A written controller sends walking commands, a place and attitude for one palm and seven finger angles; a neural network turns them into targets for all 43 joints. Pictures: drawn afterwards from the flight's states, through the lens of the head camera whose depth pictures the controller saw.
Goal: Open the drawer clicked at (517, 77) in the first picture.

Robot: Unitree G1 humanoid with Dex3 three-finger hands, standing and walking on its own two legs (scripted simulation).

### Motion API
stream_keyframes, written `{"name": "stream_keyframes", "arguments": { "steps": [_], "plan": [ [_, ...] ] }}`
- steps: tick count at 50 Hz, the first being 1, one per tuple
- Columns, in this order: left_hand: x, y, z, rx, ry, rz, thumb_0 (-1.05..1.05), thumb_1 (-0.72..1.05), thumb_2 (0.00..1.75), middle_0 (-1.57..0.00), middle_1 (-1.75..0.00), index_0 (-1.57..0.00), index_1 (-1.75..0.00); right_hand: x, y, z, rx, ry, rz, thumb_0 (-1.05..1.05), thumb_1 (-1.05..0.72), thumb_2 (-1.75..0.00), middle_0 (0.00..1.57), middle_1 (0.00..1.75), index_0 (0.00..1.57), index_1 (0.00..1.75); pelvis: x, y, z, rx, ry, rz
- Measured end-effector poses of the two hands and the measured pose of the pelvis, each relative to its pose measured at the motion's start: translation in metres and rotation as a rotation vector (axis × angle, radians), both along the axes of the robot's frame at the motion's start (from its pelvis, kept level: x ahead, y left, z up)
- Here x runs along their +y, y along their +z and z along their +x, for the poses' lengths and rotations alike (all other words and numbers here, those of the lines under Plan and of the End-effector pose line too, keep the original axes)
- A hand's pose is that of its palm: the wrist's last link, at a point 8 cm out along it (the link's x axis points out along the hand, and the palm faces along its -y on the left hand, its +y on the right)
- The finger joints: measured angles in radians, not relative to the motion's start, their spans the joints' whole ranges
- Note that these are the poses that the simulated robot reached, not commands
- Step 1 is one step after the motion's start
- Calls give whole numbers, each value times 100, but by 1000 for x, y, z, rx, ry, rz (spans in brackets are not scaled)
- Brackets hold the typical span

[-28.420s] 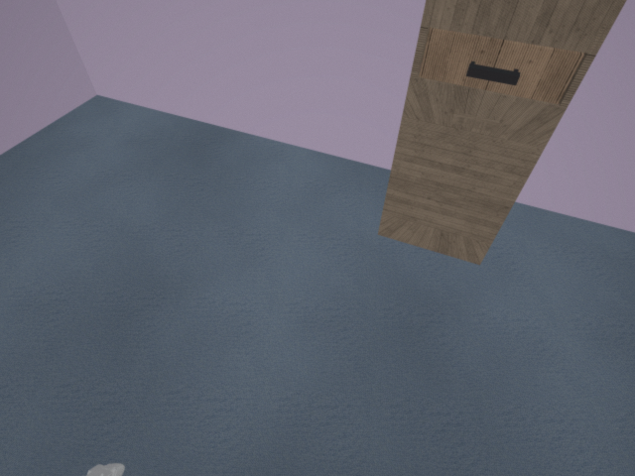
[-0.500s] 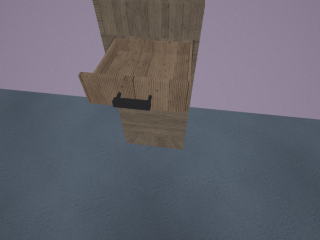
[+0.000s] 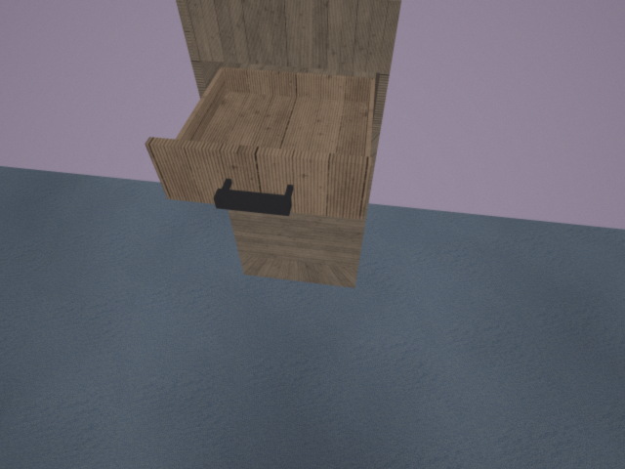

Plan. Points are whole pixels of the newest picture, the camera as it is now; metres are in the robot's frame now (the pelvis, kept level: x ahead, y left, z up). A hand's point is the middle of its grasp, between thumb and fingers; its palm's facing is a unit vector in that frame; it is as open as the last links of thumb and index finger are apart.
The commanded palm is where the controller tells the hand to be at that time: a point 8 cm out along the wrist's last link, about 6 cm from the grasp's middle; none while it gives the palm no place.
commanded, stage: look to check the result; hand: left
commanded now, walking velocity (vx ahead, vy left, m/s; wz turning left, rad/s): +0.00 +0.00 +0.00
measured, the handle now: (255, 194) +0.54 +0.13 +0.01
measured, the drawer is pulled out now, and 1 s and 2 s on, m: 0.30 0.30 0.30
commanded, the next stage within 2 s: stand and wait in 0.30 s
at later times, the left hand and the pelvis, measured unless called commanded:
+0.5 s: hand out of the picture +0.02 +0.17 -0.17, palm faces +0.05 -0.98 -0.20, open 7.4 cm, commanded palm none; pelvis +0.01 +0.00 +0.00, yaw +0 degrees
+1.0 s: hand out of the picture +0.03 +0.17 -0.17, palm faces +0.05 -0.98 -0.20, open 7.4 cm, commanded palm none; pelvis +0.02 -0.01 +0.00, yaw +0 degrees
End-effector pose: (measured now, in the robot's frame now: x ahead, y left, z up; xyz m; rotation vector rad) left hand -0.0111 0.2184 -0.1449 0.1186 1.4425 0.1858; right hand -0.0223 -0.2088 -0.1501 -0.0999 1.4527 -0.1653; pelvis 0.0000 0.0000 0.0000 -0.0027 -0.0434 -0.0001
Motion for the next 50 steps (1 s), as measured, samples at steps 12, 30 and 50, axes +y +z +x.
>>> {"name": "stream_keyframes", "arguments": {
  "steps": [12,30,50],
  "plan": [
    [-3,0,7,-7,-1,-2,1,90,89,-20,-30,-20,-30,-2,0,17,-27,12,2,1,-91,-90,20,30,20,30,-2,1,4,0,1,1],
    [-3,2,24,-27,-8,8,1,90,89,-20,-30,-20,-30,-9,1,23,-16,9,-7,1,-91,-90,20,30,20,30,-6,1,13,4,1,2],
    [-2,3,35,-40,-12,13,1,90,89,-20,-30,-20,-30,-18,3,37,-31,16,-22,1,-91,-90,20,30,20,30,-9,2,19,4,1,1]
  ]
}}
